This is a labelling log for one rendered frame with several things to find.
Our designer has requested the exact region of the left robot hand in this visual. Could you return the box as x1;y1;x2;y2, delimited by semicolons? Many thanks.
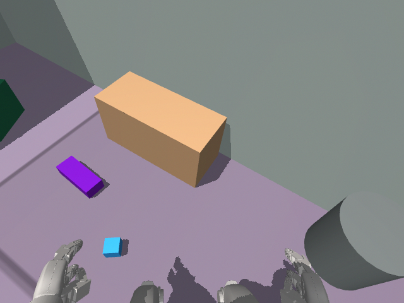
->
33;239;91;303

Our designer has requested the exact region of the right robot hand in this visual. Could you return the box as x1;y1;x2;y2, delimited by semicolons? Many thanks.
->
280;248;330;303

